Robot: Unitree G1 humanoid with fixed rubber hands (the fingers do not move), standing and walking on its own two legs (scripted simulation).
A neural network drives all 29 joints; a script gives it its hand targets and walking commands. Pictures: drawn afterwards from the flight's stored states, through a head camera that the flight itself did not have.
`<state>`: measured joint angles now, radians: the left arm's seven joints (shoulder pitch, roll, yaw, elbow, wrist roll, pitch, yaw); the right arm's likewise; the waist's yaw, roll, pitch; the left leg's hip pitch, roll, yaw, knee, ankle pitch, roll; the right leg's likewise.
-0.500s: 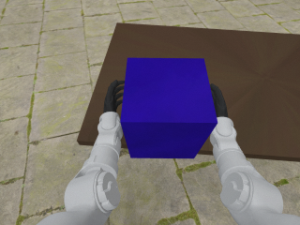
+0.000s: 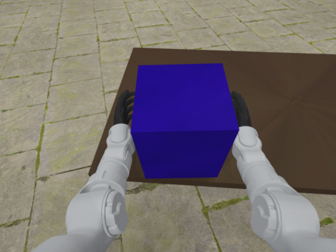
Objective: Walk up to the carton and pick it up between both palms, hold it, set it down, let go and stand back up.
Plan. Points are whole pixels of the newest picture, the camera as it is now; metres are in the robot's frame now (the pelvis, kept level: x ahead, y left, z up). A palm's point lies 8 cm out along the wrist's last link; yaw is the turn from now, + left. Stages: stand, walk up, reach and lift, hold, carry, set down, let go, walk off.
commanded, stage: reach and lift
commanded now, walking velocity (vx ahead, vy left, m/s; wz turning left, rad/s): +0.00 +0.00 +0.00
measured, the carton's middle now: (180, 125) +0.42 +0.01 +0.05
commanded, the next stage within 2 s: none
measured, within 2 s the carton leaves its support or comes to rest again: neither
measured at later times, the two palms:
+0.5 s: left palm (112, 118) +0.36 +0.16 +0.15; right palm (251, 130) +0.34 -0.14 +0.13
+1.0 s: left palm (114, 111) +0.35 +0.15 +0.17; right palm (260, 121) +0.34 -0.15 +0.16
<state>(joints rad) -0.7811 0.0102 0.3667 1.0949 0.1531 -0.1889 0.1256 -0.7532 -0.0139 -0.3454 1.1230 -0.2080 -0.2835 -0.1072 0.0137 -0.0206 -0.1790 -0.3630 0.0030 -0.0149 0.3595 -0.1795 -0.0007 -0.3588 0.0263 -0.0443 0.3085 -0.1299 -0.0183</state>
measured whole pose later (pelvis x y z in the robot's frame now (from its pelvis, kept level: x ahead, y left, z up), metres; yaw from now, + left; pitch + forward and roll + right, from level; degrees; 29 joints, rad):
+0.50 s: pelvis -0.04 +0.02 +0.00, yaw -1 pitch -2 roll -1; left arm -0.72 -0.02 0.27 0.56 0.20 0.33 0.12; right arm -0.68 -0.03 -0.18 0.79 0.03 0.05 -0.11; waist -0.03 -0.05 -0.01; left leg -0.17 -0.01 0.00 0.35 -0.15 0.02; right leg -0.15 0.01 -0.03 0.25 -0.07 -0.01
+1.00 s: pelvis -0.03 +0.01 +0.00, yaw +1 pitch -6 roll -1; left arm -0.71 0.00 0.31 0.47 0.24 0.50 0.07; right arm -0.72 -0.02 -0.14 0.72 0.08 0.22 -0.14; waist -0.08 -0.05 0.01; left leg -0.07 0.00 -0.02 0.34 -0.17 0.01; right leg -0.05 0.02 -0.05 0.26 -0.11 -0.01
